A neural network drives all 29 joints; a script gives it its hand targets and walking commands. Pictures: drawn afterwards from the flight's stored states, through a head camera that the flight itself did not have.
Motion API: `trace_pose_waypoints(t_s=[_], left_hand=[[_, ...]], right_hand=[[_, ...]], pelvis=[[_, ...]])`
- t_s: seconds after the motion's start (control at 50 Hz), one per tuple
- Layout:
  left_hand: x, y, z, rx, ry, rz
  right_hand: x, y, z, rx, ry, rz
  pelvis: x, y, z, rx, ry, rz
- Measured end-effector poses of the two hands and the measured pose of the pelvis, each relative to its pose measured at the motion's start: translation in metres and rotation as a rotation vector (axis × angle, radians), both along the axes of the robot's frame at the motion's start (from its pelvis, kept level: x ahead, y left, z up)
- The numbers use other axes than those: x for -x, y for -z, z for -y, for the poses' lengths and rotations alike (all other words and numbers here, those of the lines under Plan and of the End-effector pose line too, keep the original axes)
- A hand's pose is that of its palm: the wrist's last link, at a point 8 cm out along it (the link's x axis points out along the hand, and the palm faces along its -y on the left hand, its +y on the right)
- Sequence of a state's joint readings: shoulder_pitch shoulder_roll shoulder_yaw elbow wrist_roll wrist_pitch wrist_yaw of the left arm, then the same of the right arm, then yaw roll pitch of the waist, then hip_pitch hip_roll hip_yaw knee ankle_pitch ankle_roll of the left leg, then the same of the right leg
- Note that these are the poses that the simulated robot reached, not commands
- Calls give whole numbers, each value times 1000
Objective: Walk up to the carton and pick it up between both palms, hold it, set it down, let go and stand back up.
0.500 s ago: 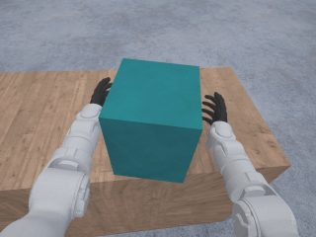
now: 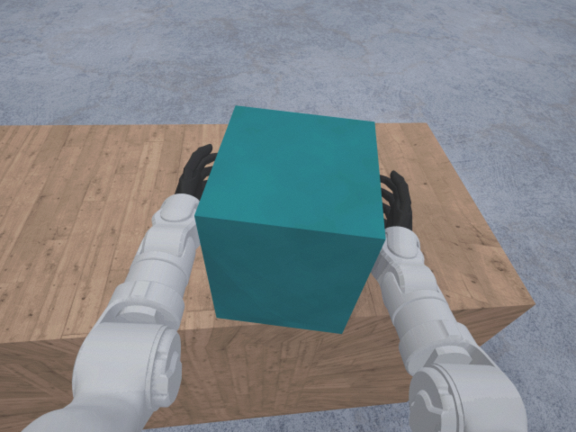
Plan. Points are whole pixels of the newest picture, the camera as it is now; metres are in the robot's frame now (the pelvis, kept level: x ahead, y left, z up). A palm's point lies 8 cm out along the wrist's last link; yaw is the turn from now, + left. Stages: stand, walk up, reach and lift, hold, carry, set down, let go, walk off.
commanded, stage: reach and lift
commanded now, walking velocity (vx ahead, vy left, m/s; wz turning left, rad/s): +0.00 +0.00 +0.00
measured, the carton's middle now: (291, 225) +0.41 -0.02 +0.06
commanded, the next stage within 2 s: none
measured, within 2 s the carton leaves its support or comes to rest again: leaves its support in 0.98 s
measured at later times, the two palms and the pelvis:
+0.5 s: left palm (187, 200) +0.44 +0.12 +0.10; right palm (394, 232) +0.37 -0.16 +0.08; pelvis +0.03 +0.00 +0.01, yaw +2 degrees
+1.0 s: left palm (192, 195) +0.44 +0.12 +0.11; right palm (399, 234) +0.36 -0.17 +0.09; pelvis +0.03 -0.01 +0.01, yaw +2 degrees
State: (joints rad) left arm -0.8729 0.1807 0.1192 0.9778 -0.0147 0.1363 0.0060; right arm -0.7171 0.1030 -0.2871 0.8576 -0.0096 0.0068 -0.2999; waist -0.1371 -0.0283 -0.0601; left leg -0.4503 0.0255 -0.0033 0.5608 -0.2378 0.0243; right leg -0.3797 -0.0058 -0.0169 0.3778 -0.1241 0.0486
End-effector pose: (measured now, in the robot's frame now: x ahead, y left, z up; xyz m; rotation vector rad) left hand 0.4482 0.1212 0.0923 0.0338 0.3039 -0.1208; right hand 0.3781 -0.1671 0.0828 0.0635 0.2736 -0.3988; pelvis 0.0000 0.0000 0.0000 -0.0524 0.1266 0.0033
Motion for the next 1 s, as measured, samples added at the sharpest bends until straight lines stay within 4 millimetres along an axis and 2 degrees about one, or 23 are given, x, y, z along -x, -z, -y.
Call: trace_pose_waypoints(t_s=[0.2,0.48,0.84,1.0], left_hand=[[0,-3,0,-44,26,23],[11,-5,-3,-86,27,44],[10,-5,-2,-93,34,36],[13,-16,5,-103,40,77]], right_hand=[[0,-4,-3,50,-46,46],[9,0,-5,-5,-44,83],[9,-1,-4,19,-48,69],[15,-2,0,15,-38,113]], pelvis=[[-9,-5,-1,-13,-6,51],[-32,-10,0,-19,-26,168],[-33,-13,7,-23,-41,158],[-31,-13,8,-21,-41,145]])
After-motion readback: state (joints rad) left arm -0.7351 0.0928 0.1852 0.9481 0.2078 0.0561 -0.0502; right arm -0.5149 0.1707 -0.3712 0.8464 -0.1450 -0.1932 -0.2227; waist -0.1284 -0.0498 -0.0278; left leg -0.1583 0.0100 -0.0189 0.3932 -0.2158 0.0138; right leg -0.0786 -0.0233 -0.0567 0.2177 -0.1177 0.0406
